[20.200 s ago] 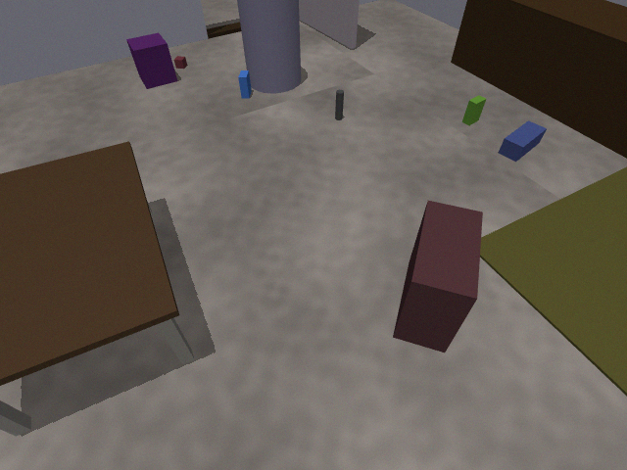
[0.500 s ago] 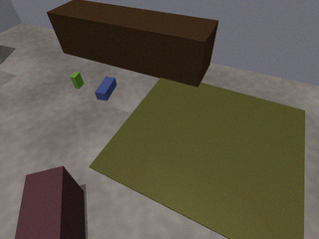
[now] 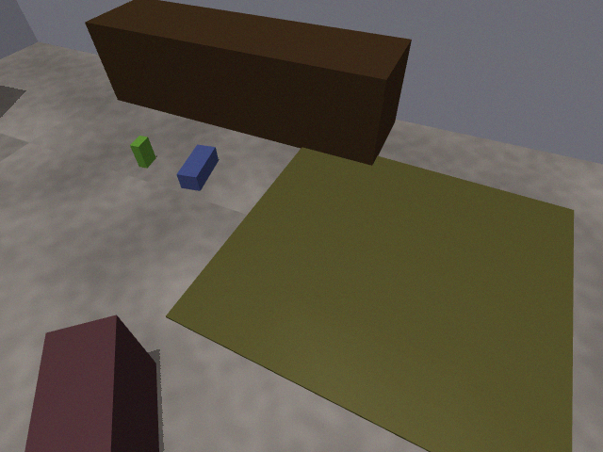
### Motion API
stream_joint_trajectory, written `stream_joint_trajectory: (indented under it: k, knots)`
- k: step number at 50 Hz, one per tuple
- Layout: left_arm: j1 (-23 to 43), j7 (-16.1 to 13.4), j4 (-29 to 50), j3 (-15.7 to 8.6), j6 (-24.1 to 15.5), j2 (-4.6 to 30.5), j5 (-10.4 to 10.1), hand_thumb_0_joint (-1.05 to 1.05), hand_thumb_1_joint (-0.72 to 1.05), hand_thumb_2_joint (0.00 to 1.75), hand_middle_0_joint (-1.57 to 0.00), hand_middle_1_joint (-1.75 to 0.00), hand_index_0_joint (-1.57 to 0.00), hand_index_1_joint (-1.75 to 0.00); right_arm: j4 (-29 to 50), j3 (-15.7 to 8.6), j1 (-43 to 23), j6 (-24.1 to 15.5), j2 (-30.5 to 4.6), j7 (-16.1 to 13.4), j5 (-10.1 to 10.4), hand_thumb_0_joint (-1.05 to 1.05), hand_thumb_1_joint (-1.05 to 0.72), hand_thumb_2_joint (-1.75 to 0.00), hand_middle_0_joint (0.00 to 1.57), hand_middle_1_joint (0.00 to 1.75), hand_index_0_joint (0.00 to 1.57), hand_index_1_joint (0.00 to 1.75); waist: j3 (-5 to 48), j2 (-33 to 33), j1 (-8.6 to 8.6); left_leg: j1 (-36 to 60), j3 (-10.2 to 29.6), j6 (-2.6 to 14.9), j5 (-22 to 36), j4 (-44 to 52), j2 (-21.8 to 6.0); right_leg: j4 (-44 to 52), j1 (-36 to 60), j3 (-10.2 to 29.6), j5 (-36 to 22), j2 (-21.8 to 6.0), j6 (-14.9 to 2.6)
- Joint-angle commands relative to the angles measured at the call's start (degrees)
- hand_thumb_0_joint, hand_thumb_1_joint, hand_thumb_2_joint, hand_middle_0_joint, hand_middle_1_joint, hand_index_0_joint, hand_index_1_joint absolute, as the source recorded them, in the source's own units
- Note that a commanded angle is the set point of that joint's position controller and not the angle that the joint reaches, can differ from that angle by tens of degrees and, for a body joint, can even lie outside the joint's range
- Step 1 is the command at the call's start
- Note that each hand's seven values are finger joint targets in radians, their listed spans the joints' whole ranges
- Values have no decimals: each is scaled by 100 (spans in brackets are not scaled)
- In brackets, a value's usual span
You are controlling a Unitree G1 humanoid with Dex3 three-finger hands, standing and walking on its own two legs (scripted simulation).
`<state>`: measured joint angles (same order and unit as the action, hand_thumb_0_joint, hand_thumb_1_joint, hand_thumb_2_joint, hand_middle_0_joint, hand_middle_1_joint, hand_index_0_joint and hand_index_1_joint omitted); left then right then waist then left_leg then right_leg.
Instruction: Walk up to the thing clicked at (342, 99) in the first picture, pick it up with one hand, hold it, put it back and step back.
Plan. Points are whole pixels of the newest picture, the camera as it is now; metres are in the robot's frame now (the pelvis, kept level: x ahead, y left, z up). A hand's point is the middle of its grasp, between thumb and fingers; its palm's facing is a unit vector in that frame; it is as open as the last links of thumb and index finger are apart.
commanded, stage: stand
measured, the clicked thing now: out of the picture +1.21 +1.55 -0.70
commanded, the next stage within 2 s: walk up in 0.02 s
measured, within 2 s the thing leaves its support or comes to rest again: neither
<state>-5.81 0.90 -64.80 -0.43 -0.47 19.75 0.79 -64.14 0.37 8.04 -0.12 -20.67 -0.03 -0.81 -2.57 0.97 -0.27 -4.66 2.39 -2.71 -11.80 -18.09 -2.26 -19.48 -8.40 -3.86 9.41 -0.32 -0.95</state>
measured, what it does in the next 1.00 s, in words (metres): walks ahead, turning left: left foot, then right foot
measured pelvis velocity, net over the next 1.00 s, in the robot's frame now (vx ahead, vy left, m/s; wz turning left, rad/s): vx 0.29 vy -0.03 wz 0.27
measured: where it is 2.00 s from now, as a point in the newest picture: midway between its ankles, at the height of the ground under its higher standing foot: (326, 441)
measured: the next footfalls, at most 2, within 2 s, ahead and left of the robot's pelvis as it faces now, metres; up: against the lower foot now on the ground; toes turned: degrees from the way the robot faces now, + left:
left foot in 0.30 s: +0.14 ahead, +0.17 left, +0.00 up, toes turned +4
right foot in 0.78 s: +0.37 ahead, -0.10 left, +0.01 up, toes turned +11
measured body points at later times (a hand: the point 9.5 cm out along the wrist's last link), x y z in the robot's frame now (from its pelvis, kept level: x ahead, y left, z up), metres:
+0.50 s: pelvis +0.10 +0.06 -0.01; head +0.10 +0.10 +0.44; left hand +0.14 +0.39 -0.14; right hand +0.12 -0.26 -0.11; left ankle +0.10 +0.17 -0.75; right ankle +0.12 -0.08 -0.69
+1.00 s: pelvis +0.29 -0.03 +0.00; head +0.32 -0.04 +0.45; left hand +0.29 +0.29 -0.10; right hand +0.46 -0.33 -0.11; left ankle +0.27 +0.12 -0.66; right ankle +0.33 -0.11 -0.74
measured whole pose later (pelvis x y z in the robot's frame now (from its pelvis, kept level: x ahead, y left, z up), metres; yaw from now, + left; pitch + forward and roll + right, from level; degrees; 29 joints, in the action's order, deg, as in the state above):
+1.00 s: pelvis +0.29 -0.03 +0.00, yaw +15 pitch -3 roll +2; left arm -14.0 3.6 -45.0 -4.3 -1.3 19.0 1.3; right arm -45.9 -3.1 18.6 -4.4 -26.2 -1.4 -0.1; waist -5.9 1.3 -2.7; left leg -28.8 1.5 1.6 -18.8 -64.1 0.3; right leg -28.5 -11.9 -3.7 18.9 -1.1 -5.9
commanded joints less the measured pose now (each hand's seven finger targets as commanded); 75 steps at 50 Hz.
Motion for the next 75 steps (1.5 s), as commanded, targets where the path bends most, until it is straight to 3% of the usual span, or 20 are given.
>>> stream_joint_trajectory:
  k: [1,5,10,13,15,17,18,22,32,38,40,41,42,46,52,62,64,65,69,75]
  knots:
    - [-274,21,622,-579,-169,1615,53,0,90,90,-20,-30,-20,-30,652,-472,76,-194,-1473,50,-82,0,-90,-90,20,30,20,30,901,-294,-125,-359,109,653,-1576,-356,-146,88,806,706,2015,-496,-265]
    - [-569,65,786,-863,-209,2046,174,0,90,90,-20,-30,-20,-30,981,-556,-298,-152,-1373,161,-189,0,-90,-90,20,30,20,30,-523,-1005,-454,-2884,-164,431,-1715,-2756,-173,1431,662,2701,3612,-2233,-1309]
    - [-499,150,1128,-824,-226,1840,179,0,90,90,-20,-30,-20,-30,1095,-660,108,-293,-1201,301,-185,0,-90,-90,20,30,20,30,-315,-892,-225,-1951,-186,426,-1488,-2091,-259,1074,220,1628,2277,-1520,-1079]
    - [167,213,1488,-747,-149,1719,108,0,90,90,-20,-30,-20,-30,838,-828,1297,-334,-1235,259,-154,0,-90,-90,20,30,20,30,-1,-744,527,156,-609,348,-83,-919,-49,28,-1264,731,2280,-982,-747]
    - [572,238,1920,-661,-19,1075,186,0,90,90,-20,-30,-20,-30,490,-1010,2887,-220,-1541,108,-184,0,-90,-90,20,30,20,30,160,895,993,1107,695,489,-844,-477,-401,-2863,-2584,-389,2810,-170,-324]
    - [-259,250,1899,-670,90,1193,135,0,90,90,-20,-30,-20,-30,1213,-1019,1503,-274,-2121,9,-211,0,-90,-90,20,30,20,30,-233,1009,250,-452,4123,1107,-4206,1385,-1620,-4341,-2909,672,2226,16,-143]
    - [-661,267,1747,-749,106,1548,93,0,90,90,-20,-30,-20,-30,1472,-1045,1011,-306,-2352,5,-96,0,-90,-90,20,30,20,30,-436,747,1,-928,4146,1412,-4412,1400,-1733,-4365,-2508,903,2067,-293,-156]
    - [-1013,294,1441,-840,104,1647,71,0,90,90,-20,-30,-20,-30,1671,-840,1082,-502,-1749,-32,-32,0,-90,-90,20,30,20,30,-286,621,-154,-541,2358,1199,-2223,706,-903,-3939,-2368,827,909,-544,-14]
    - [172,391,2282,-860,48,1410,145,0,90,90,-20,-30,-20,-30,1899,-915,2021,-678,-1908,-126,-43,0,-90,-90,20,30,20,30,-408,540,236,-272,1914,1469,-92,85,-1026,-2513,-2498,784,589,-585,73]
    - [-654,353,2209,-944,-88,1307,71,0,90,90,-20,-30,-20,-30,2213,-828,1653,-621,-1818,-227,-36,0,-90,-90,20,30,20,30,234,463,-333,-871,1025,1058,2691,-1652,-640,-1199,-347,195,407,-141,-198]
    - [-1906,251,1988,-1222,-179,1945,173,0,90,90,-20,-30,-20,-30,2302,-593,1930,-603,-1172,-240,41,0,-90,-90,20,30,20,30,975,-1311,-908,-2221,412,641,1081,-4375,187,-581,1517,1484,1102,-1034,-481]
    - [-1802,211,2074,-1199,-212,2245,92,0,90,90,-20,-30,-20,-30,2340,-536,2011,-599,-1093,-303,122,0,-90,-90,20,30,20,30,931,-2156,-677,-3540,-94,470,-1735,-5063,824,64,2079,3470,602,-2240,-914]
    - [-1321,203,2210,-1167,-185,2241,49,0,90,90,-20,-30,-20,-30,2183,-595,2030,-577,-1408,-406,39,0,-90,-90,20,30,20,30,745,-1915,-506,-3616,17,482,-2051,-5622,374,356,1628,4116,648,-2650,-1221]
    - [-876,115,2288,-885,-178,1491,10,0,90,90,-20,-30,-20,-30,1893,-610,1953,-513,-1380,-208,128,0,-90,-90,20,30,20,30,-157,-995,-129,-2837,153,539,-742,-4887,68,-8,103,1220,-1152,-1171,-493]
    - [-938,-31,2429,-722,-197,1304,85,0,90,90,-20,-30,-20,-30,2097,-543,1340,-330,-1066,-122,67,0,-90,-90,20,30,20,30,-153,-985,-190,-2591,-113,256,-283,-3372,287,-285,93,407,-3365,-1135,-805]
    - [-1027,-162,2329,-519,-83,1546,-136,0,90,90,-20,-30,-20,-30,2299,-725,837,-123,-1492,-93,-105,0,-90,-90,20,30,20,30,299,430,24,-447,524,1059,1748,-1337,-268,-2253,-865,334,-1802,-1137,-143]
    - [-1402,-213,2227,-510,3,1223,-275,0,90,90,-20,-30,-20,-30,2517,-749,705,-154,-1787,-126,-48,0,-90,-90,20,30,20,30,976,1372,-47,248,2815,2368,3804,-947,-1919,-4489,-1658,166,2909,123,338]
    - [-1380,-247,2147,-511,70,1309,-219,0,90,90,-20,-30,-20,-30,2481,-724,496,-157,-1644,-167,26,0,-90,-90,20,30,20,30,1015,933,-76,127,2712,2503,3295,-947,-1996,-4585,-1503,718,3130,-270,295]
    - [-1196,-174,1889,-575,147,1487,-161,0,90,90,-20,-30,-20,-30,2576,-700,194,-1,-1545,-143,-2,0,-90,-90,20,30,20,30,743,617,-8,-884,1270,1547,1595,-735,-914,-4286,-1235,446,2339,-104,-16]
    - [-1540,-414,1668,-579,-56,1394,-168,0,90,90,-20,-30,-20,-30,2689,-822,105,235,-1530,73,-230,0,-90,-90,20,30,20,30,779,866,118,-652,1197,1603,1944,-1335,-644,-2498,-1081,-19,1843,-41,128]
